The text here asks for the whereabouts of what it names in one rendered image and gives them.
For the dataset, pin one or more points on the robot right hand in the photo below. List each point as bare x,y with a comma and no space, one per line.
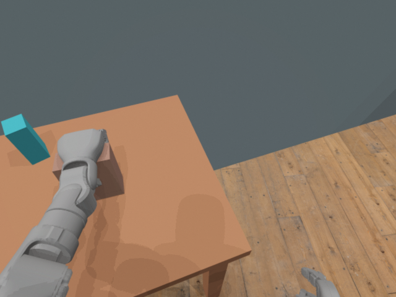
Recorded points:
324,288

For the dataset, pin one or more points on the left robot forearm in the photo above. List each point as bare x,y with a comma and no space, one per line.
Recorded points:
56,236

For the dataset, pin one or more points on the table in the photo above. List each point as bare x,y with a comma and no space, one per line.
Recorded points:
172,223

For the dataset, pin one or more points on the robot left hand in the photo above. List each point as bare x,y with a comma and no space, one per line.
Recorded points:
87,143

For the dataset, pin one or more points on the robot left upper arm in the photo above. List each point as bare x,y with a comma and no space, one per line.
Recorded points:
36,277

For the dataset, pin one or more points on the sponge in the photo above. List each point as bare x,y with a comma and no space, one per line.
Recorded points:
107,171

